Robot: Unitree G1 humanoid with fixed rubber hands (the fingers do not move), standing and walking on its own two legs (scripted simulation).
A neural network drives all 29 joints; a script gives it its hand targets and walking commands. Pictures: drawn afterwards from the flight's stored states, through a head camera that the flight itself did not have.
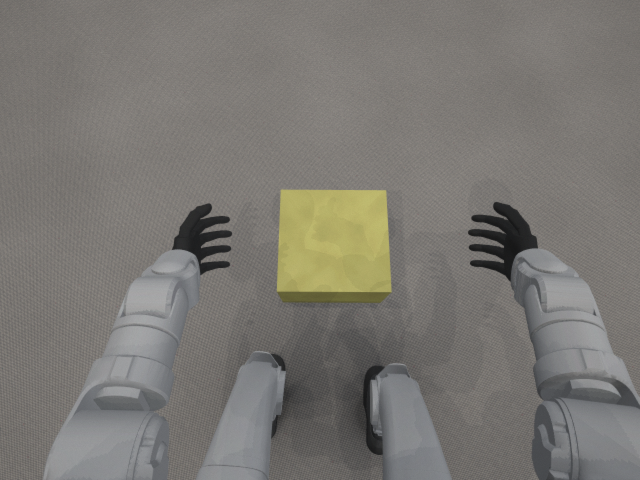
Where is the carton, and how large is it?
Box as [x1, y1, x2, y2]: [277, 190, 391, 302]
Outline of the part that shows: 281,190 277,273 277,292 283,301 306,302 380,302 391,291 385,190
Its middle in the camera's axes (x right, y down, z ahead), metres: +0.04 +0.03 +1.03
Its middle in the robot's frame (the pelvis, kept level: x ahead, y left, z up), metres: +0.54 +0.00 -0.59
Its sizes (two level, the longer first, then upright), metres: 0.269 0.261 0.174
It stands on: the floor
